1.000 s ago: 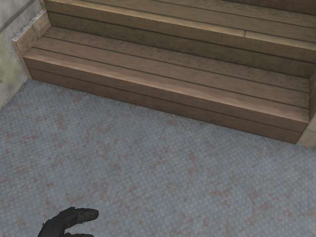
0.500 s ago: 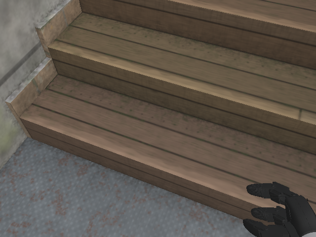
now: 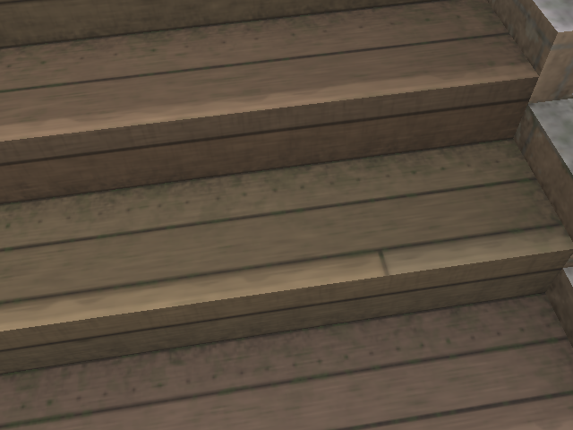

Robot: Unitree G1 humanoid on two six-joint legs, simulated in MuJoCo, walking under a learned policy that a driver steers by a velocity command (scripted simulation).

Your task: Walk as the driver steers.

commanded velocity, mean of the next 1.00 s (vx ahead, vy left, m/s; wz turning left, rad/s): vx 0.14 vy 0.00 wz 0.44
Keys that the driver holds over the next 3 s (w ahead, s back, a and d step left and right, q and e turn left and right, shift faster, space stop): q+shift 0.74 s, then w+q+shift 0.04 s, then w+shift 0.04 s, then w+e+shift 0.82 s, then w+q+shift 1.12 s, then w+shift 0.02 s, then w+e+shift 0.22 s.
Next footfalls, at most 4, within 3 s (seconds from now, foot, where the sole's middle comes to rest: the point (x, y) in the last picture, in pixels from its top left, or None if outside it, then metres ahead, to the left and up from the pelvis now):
0.34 left None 0.05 0.14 -0.74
0.84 right None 0.12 -0.03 -0.74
1.20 left None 0.10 0.21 -0.74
1.60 right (280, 424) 0.40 0.07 -0.57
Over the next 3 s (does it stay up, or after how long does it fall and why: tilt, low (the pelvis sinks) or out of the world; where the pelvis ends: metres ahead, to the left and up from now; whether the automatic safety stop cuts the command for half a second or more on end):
stays up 1.39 0.37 0.72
